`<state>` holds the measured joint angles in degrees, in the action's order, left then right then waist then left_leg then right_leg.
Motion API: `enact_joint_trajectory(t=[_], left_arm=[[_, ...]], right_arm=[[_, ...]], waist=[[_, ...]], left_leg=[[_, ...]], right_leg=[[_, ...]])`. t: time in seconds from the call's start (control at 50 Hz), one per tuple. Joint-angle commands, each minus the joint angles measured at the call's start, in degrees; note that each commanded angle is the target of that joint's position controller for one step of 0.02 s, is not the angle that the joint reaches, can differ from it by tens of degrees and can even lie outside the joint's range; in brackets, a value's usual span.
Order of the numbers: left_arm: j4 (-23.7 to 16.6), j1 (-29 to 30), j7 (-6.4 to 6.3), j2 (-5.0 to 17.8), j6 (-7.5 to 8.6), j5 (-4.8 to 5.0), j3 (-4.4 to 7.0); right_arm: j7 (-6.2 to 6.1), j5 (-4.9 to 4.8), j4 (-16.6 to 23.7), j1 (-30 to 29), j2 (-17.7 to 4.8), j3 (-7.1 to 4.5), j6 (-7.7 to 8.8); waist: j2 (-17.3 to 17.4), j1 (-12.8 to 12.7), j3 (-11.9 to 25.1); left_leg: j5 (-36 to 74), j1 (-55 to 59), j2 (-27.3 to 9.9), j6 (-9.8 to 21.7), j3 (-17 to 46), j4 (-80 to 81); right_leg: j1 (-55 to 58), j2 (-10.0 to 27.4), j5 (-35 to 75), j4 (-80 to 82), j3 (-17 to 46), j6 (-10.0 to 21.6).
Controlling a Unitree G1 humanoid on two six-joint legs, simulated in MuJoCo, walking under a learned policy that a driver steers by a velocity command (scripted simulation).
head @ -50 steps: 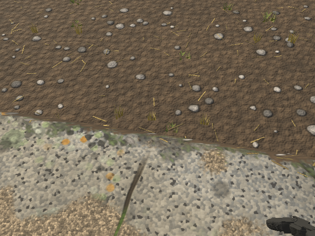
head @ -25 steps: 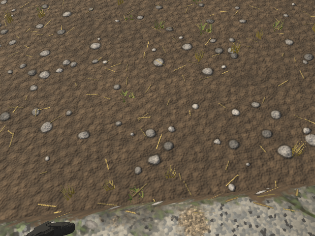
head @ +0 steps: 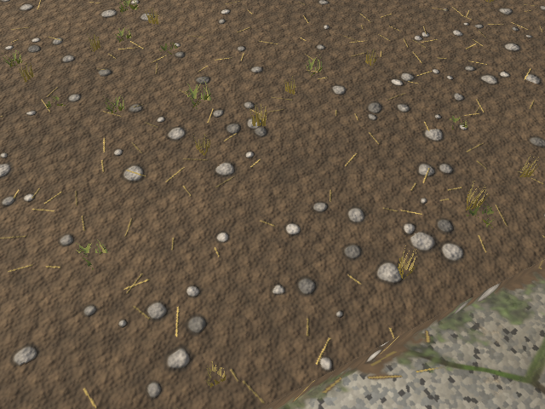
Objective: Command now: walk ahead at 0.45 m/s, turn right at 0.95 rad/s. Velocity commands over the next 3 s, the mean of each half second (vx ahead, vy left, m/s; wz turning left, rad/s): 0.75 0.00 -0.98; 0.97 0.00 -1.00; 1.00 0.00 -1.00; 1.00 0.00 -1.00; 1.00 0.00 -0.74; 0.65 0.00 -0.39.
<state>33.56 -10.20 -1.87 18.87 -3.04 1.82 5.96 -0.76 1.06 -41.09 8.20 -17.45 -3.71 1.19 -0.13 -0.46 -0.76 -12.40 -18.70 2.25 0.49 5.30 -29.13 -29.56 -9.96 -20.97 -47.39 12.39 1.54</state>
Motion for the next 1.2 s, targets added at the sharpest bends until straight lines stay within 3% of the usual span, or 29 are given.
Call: enact_joint_trajectory(t=[0.02,0.04,0.1,0.12,0.16,0.2,0.38,0.42,0.46,0.48,0.5,0.52,0.54,0.56,0.58,0.6,0.66,0.74,0.84,0.86,0.88,0.9,0.92,0.94,0.96,0.98,1.0,1.08,1.2], left_arm=[[-3.7,-1.7,0.49,8.5,1.93,-1.22,2.08],[-3.5,-2.3,0.93,6.9,2.06,-1.51,1.53],[-4.6,-0.3,1.39,4.9,2.67,-0.68,0.49],[-5.9,4.8,4.65,4.4,1.35,-7.04,-0.51],[-5.5,3.6,6.97,4.0,0.55,-4.91,-0.49],[-4.6,3.3,7.22,5.1,0.52,-4.05,-0.20],[-8.0,18.8,9.19,2.9,1.70,-4.16,-2.35],[-7.9,18.4,8.81,1.8,1.89,-4.35,-3.10],[-4.0,6.4,6.98,3.0,2.37,-3.78,-2.29],[0.0,-6.8,6.09,4.7,2.99,-3.58,-0.98],[4.3,-18.1,5.04,9.8,3.04,-3.61,1.43],[3.0,-14.0,3.96,19.5,2.32,-2.23,3.39],[1.7,-17.3,3.03,19.0,2.33,-2.60,3.22],[4.4,-17.6,2.45,16.8,2.54,-3.43,2.60],[5.1,-15.7,1.91,14.2,3.13,-3.55,1.89],[4.9,-11.6,1.66,12.2,3.70,-3.31,1.09],[4.4,-8.3,1.90,8.6,5.51,-2.14,-0.73],[5.7,-9.7,2.43,9.0,7.33,-2.65,-0.48],[8.6,-10.8,2.00,12.1,7.99,-0.95,0.60],[9.0,-10.6,1.87,13.6,7.91,-1.10,0.93],[9.0,-8.7,2.05,15.4,7.82,-1.91,1.30],[8.8,-5.3,2.39,14.5,8.07,-2.89,1.08],[7.4,-4.8,2.26,4.0,8.81,-3.80,-1.49],[3.7,-12.9,2.22,0.2,8.52,-0.14,-3.23],[6.4,-10.2,1.77,5.2,7.63,-2.25,-2.95],[7.0,-7.4,2.50,7.1,6.73,-3.22,-2.45],[7.4,-2.5,3.36,6.8,6.25,-4.46,-2.54],[3.2,2.4,5.99,0.9,3.07,-4.05,-4.10],[-1.8,14.3,7.93,0.7,2.94,-3.48,-5.35]], right_arm=[[-1.53,-0.93,6.1,-3.0,-7.9,-2.34,1.87],[-1.75,-1.47,5.7,-1.6,-7.3,-1.99,2.00],[-1.32,-0.45,4.9,4.1,-7.5,-1.61,2.99],[-0.15,2.16,3.1,8.5,-9.8,-1.89,1.93],[0.93,1.52,3.4,8.0,-10.9,-2.42,1.95],[1.02,1.15,3.1,9.1,-10.3,-2.30,2.60],[-0.22,1.82,-3.1,20.3,-9.9,-2.52,2.54],[-0.37,1.83,-4.7,20.7,-10.1,-2.21,1.99],[-0.13,1.18,-5.1,19.3,-12.3,-2.22,1.49],[0.16,0.09,-4.2,17.1,-14.3,-2.30,1.34],[0.74,0.69,-2.2,15.7,-12.7,-1.69,1.64],[2.17,1.11,5.3,11.5,-4.9,-0.04,2.86],[2.52,1.86,8.0,3.2,-8.6,-0.18,3.77],[2.38,1.17,8.8,-0.3,-8.8,-0.10,4.23],[2.05,0.99,7.2,3.2,-7.8,0.51,4.50],[2.04,2.01,6.1,4.9,-7.4,0.60,3.89],[2.53,3.35,5.7,8.3,-6.8,0.92,0.85],[2.79,1.84,10.8,-6.1,-5.0,2.06,0.83],[2.58,0.46,10.1,-5.9,-6.1,1.77,1.52],[1.80,0.30,8.6,-0.4,-8.0,0.89,1.51],[0.62,-0.12,6.4,9.6,-10.9,-0.53,1.55],[-0.93,-0.22,3.3,22.9,-13.0,-1.85,1.24],[-2.21,1.77,1.3,32.4,-16.4,-2.89,1.68],[-1.26,3.57,3.4,23.0,-19.3,-3.11,2.08],[-0.68,2.70,5.5,13.1,-12.7,-2.59,1.84],[-0.42,2.15,5.7,9.2,-8.1,-1.48,1.72],[0.10,2.11,3.5,12.7,-5.9,-0.92,1.70],[1.12,0.40,-2.4,13.8,-2.9,0.22,4.18],[0.99,0.49,-5.3,13.4,-4.8,-0.06,6.10]], waist=[[9.7,-0.4,2.7],[8.4,0.2,1.5],[6.9,2.4,-0.6],[-1.3,3.1,-2.1],[4.5,2.2,-2.9],[7.2,2.4,-2.9],[8.6,8.1,-9.9],[8.4,6.4,-9.4],[7.7,-0.8,-0.5],[6.5,-8.0,6.8],[-0.1,-12.7,13.9],[-19.3,-7.0,16.1],[-8.1,-10.2,17.0],[-4.1,-9.4,9.6],[-0.7,-5.4,3.4],[1.8,-2.1,0.9],[-3.1,2.5,-1.6],[-1.8,0.6,-8.7],[-1.5,0.3,-1.8],[-1.8,2.7,2.4],[-1.7,8.6,8.2],[-1.7,16.2,13.1],[11.7,17.0,18.2],[29.2,6.2,22.7],[17.6,5.2,14.3],[10.0,4.3,8.5],[3.2,6.2,3.0],[3.9,1.5,-3.8],[1.5,-0.2,-8.7]], left_leg=[[-26.9,16.0,-18.9,4.9,21.4,18.3],[-24.1,15.2,-17.6,4.3,17.2,18.2],[-21.7,13.3,-15.7,4.3,8.7,19.2],[-25.1,7.4,-16.8,4.7,8.3,20.9],[-23.6,8.6,-17.1,3.8,4.1,21.5],[-21.8,11.2,-18.3,3.7,1.0,21.9],[-11.6,25.7,-23.1,4.1,-14.0,24.3],[7.6,26.7,-22.3,3.5,-19.0,19.7],[53.1,23.0,-21.2,3.0,-23.8,1.2],[60.9,14.6,-21.1,2.4,-24.7,-15.2],[37.4,-2.5,-18.7,0.7,-23.5,-34.4],[-16.1,-28.4,-6.5,-3.4,-17.6,-53.6],[-13.1,-34.4,-6.3,-3.3,-5.6,-58.0],[-8.9,-37.7,-8.3,-2.3,-4.4,-56.3],[-6.4,-33.7,-10.6,-2.1,-4.4,-50.6],[-7.2,-28.5,-12.2,-2.1,-3.7,-46.2],[-10.7,-21.4,-12.1,-4.0,-4.6,-39.7],[3.1,-19.7,-9.3,-5.3,-6.9,-21.4],[15.8,0.2,-2.9,-1.2,-6.5,-4.5],[11.7,7.5,-1.0,-0.7,-6.3,-5.0],[6.3,19.1,-0.8,-0.4,-6.5,-7.0],[1.2,32.8,-3.4,-0.3,-6.4,-7.3],[-21.0,43.6,-17.4,0.5,9.4,-4.6],[-33.6,44.1,-30.3,3.0,44.1,13.8],[-42.2,34.2,-27.5,5.0,42.5,16.4],[-36.9,26.4,-25.7,6.0,31.8,14.8],[-20.3,19.8,-22.7,5.2,21.2,13.5],[-6.1,12.1,-21.3,4.2,4.1,18.6],[18.2,10.9,-14.7,1.3,-19.3,24.5]], right_leg=[[-19.6,8.2,3.2,-19.1,-4.0,-1.8],[-20.6,9.1,5.2,-24.0,-6.0,-2.4],[-22.7,12.4,8.9,-30.6,-9.7,-3.4],[-20.4,9.9,10.7,-30.1,-8.3,-2.7],[-21.4,10.1,13.7,-28.6,-7.4,-3.0],[-22.2,11.0,15.5,-26.2,-7.5,-3.4],[-22.6,15.8,4.4,-4.0,-16.0,3.2],[-16.7,13.2,-0.9,0.7,-20.1,6.1],[4.5,4.0,-5.1,2.8,-26.2,9.1],[23.7,1.0,-0.2,7.1,-24.5,10.9],[44.6,5.2,-5.1,11.1,-13.4,11.6],[55.9,21.6,-25.0,25.5,23.3,17.7],[55.2,23.9,-19.7,31.7,33.1,18.0],[51.7,23.5,-7.7,30.7,26.6,17.4],[41.6,21.8,1.3,30.1,20.5,16.3],[33.5,17.8,3.7,30.2,13.8,14.6],[20.4,13.7,8.1,33.5,9.3,17.0],[12.4,10.7,17.8,38.8,8.7,16.4],[20.4,12.3,46.2,34.5,8.9,11.1],[22.8,11.9,56.5,27.3,9.0,9.5],[20.8,11.6,60.3,14.4,8.8,8.0],[14.1,9.0,56.7,-1.3,7.0,6.8],[2.9,3.2,12.4,-26.3,3.3,6.4],[-9.4,0.0,-7.6,-36.5,-1.3,5.9],[-11.9,5.7,0.6,-37.3,-3.3,6.6],[-11.1,9.0,5.2,-34.7,-5.1,6.3],[-8.7,11.3,6.0,-32.0,-6.0,6.0],[-13.5,15.8,7.1,-29.1,-7.0,4.7],[-10.7,13.8,21.8,-7.1,-16.9,6.2]])
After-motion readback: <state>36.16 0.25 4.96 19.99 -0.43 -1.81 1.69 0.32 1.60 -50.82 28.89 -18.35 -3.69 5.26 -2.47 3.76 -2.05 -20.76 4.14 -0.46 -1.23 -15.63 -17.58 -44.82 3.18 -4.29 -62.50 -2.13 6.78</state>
